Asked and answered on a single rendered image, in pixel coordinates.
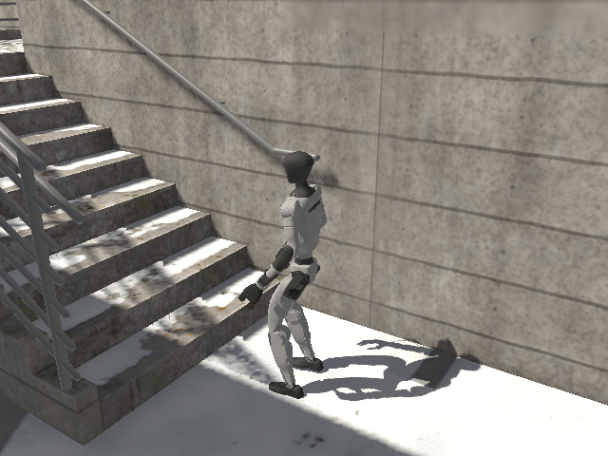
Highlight humanoid robot torso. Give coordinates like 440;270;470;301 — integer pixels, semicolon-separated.
285;190;320;287

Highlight right robot upper arm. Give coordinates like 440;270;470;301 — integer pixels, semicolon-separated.
309;184;327;229

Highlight left robot upper arm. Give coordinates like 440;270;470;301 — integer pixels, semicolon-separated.
280;199;300;258

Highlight robot head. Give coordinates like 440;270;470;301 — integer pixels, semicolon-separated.
283;151;315;198

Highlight left robot forearm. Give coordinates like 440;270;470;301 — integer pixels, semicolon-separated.
256;245;294;291

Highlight robot left hand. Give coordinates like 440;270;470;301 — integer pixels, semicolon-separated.
238;283;263;311

